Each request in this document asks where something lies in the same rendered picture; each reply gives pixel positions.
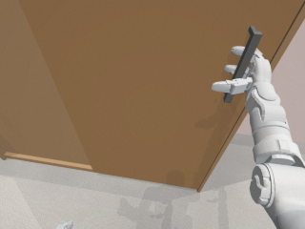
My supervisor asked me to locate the handle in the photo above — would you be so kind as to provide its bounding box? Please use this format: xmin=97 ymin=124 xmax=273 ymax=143
xmin=223 ymin=26 xmax=263 ymax=103

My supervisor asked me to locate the right robot hand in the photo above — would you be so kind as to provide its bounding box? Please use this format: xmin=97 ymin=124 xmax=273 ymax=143
xmin=211 ymin=46 xmax=272 ymax=94

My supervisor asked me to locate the robot right forearm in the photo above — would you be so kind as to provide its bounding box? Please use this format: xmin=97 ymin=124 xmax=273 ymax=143
xmin=245 ymin=81 xmax=305 ymax=169

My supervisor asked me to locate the robot right upper arm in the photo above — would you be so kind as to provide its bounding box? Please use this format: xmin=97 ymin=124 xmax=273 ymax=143
xmin=250 ymin=162 xmax=305 ymax=229

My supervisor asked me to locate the wardrobe door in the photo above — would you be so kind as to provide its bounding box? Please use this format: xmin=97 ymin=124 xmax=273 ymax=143
xmin=18 ymin=0 xmax=305 ymax=190
xmin=0 ymin=0 xmax=91 ymax=165

